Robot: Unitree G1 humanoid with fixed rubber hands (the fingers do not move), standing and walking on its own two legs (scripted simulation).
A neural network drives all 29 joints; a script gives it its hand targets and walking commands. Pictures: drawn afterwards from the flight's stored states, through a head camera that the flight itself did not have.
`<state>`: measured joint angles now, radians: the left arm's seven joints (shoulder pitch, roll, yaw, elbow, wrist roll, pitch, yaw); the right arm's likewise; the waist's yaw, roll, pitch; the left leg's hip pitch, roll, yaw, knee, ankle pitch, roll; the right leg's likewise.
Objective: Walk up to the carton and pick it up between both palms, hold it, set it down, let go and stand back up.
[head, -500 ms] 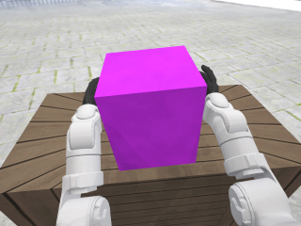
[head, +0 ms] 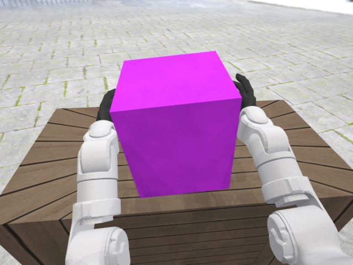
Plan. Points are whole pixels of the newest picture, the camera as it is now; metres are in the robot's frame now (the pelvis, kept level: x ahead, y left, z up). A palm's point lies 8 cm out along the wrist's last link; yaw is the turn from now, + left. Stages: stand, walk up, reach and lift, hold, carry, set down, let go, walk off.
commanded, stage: hold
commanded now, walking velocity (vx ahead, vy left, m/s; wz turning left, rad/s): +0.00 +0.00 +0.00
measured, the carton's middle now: (177, 125) +0.38 +0.01 +0.18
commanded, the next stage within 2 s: none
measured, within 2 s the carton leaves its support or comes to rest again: neither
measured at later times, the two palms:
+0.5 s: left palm (108, 124) +0.36 +0.16 +0.21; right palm (246, 111) +0.37 -0.14 +0.23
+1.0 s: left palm (107, 124) +0.36 +0.16 +0.21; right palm (246, 111) +0.37 -0.14 +0.23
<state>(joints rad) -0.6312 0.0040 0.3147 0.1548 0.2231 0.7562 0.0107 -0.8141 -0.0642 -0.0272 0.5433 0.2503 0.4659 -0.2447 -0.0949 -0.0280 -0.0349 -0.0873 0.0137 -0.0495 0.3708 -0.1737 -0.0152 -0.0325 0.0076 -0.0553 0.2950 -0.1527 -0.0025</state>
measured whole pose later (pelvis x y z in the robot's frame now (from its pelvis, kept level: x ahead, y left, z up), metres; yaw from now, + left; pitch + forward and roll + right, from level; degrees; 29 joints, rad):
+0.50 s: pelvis +0.00 +0.00 +0.00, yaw +0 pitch -7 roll -1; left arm -0.62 -0.01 0.31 0.13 0.23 0.77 0.01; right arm -0.79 -0.07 -0.02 0.52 0.25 0.48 -0.25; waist -0.09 -0.02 -0.03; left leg -0.07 0.01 -0.05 0.37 -0.18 -0.01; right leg -0.02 0.01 -0.05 0.30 -0.16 0.00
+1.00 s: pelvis +0.00 +0.00 +0.00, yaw +0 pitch -6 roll -1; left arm -0.64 0.00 0.32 0.17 0.23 0.76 0.01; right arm -0.81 -0.06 -0.03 0.55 0.24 0.47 -0.24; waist -0.09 -0.02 -0.03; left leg -0.08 0.01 -0.05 0.36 -0.17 -0.01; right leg -0.03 0.01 -0.05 0.30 -0.15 0.00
